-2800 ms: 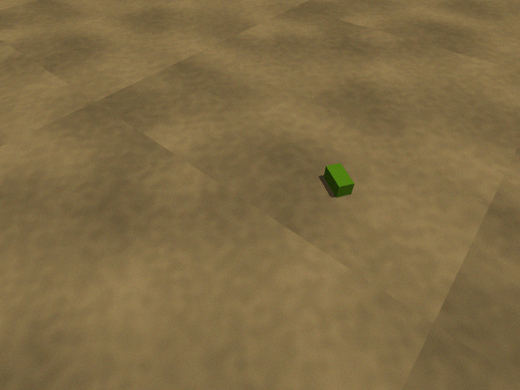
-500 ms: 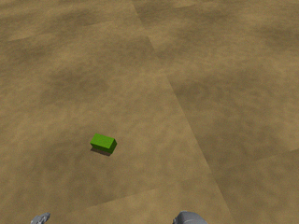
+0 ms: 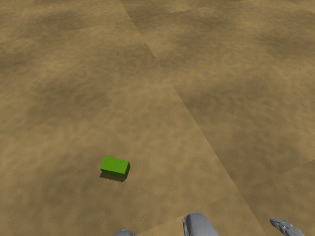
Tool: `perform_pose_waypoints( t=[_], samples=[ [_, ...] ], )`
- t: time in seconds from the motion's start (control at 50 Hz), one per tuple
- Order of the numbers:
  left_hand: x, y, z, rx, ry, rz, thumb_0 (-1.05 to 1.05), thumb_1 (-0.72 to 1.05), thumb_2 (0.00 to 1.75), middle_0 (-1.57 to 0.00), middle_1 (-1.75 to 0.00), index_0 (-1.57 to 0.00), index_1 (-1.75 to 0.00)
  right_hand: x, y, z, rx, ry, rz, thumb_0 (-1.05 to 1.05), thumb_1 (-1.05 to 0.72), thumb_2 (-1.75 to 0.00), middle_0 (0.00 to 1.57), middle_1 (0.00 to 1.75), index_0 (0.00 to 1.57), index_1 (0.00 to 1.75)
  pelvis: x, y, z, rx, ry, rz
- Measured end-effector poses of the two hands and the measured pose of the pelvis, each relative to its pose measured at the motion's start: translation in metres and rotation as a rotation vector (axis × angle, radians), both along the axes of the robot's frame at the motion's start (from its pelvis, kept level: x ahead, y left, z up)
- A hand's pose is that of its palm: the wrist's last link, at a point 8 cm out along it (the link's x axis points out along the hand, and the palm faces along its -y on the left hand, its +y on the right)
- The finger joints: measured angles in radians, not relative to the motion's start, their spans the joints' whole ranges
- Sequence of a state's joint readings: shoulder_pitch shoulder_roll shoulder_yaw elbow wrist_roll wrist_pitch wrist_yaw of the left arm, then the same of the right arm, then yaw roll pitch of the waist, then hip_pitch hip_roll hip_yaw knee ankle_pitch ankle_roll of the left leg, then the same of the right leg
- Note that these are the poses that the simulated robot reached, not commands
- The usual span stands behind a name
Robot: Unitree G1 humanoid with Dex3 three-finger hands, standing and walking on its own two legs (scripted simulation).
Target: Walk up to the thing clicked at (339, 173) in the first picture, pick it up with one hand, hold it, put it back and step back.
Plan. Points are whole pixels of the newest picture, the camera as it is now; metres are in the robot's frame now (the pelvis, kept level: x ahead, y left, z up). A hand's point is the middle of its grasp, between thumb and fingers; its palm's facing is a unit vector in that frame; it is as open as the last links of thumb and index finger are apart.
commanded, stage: walk up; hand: left
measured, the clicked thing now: (115, 167) +0.61 +0.26 -0.69
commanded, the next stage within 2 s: none
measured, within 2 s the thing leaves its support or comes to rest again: neither
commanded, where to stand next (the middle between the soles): +0.17 +0.13 m, yaw -15 degrees
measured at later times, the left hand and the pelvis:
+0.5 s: hand out of the picture +0.18 +0.46 -0.12, palm faces -0.15 -0.81 -0.57, open 7.4 cm; pelvis +0.07 +0.16 -0.02, yaw -10 degrees
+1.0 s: hand (30, 201) +0.27 +0.40 -0.14, palm faces -0.31 -0.87 -0.37, open 7.4 cm; pelvis +0.09 +0.18 +0.00, yaw -17 degrees
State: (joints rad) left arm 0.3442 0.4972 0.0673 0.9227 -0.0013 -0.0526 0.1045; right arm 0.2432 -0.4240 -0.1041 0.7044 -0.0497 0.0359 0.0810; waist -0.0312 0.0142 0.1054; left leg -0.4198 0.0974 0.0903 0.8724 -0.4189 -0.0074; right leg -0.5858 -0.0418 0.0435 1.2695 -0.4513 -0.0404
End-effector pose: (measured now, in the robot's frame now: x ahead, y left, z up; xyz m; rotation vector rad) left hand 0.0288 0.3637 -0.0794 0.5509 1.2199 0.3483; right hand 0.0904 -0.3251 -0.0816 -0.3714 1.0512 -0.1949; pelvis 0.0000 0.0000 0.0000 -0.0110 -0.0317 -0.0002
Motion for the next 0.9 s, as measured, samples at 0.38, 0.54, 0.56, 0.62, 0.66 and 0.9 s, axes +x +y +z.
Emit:
perform_pose_waypoints(
  t=[0.38, 0.54, 0.56, 0.62, 0.66, 0.9],
  samples=[
    [0.114, 0.078, 0.032, 0.033, -0.122, -0.162, 0.01, 0.90, 0.90, -0.21, -0.30, -0.21, -0.30, 0.007, 0.109, -0.043, 0.092, 0.119, -0.111, 0.01, -0.91, -0.90, 0.21, 0.30, 0.21, 0.30, 0.056, 0.105, 0.001, -0.005, -0.014, -0.105],
    [0.158, 0.137, -0.004, -0.034, -0.082, -0.193, 0.01, 0.90, 0.90, -0.21, -0.30, -0.21, -0.30, 0.010, 0.157, -0.041, 0.020, 0.034, -0.202, 0.00, -0.91, -0.90, 0.21, 0.30, 0.20, 0.30, 0.073, 0.168, -0.017, 0.031, -0.019, -0.180],
    [0.166, 0.138, -0.007, -0.049, -0.078, -0.197, 0.01, 0.90, 0.90, -0.20, -0.30, -0.21, -0.30, 0.005, 0.163, -0.038, 0.016, 0.045, -0.215, 0.00, -0.91, -0.90, 0.21, 0.30, 0.20, 0.30, 0.075, 0.172, -0.015, 0.019, -0.018, -0.181],
    [0.186, 0.137, -0.014, -0.103, -0.083, -0.215, 0.01, 0.90, 0.90, -0.20, -0.30, -0.20, -0.30, -0.008, 0.177, -0.028, 0.004, 0.085, -0.241, 0.01, -0.91, -0.90, 0.21, 0.30, 0.21, 0.30, 0.081, 0.176, -0.008, 0.005, -0.013, -0.196],
    [0.198, 0.132, -0.017, -0.137, -0.078, -0.228, 0.01, 0.91, 0.90, -0.20, -0.30, -0.20, -0.30, -0.016, 0.181, -0.021, -0.007, 0.106, -0.252, 0.01, -0.91, -0.90, 0.21, 0.30, 0.21, 0.30, 0.084, 0.177, -0.004, -0.002, -0.008, -0.207],
    [0.238, 0.081, -0.019, -0.228, -0.088, -0.332, 0.01, 0.91, 0.90, -0.20, -0.30, -0.20, -0.30, -0.046, 0.155, -0.010, -0.080, 0.169, -0.353, 0.01, -0.90, -0.90, 0.21, 0.30, 0.21, 0.30, 0.086, 0.169, 0.003, 0.017, -0.003, -0.270]
  ],
)
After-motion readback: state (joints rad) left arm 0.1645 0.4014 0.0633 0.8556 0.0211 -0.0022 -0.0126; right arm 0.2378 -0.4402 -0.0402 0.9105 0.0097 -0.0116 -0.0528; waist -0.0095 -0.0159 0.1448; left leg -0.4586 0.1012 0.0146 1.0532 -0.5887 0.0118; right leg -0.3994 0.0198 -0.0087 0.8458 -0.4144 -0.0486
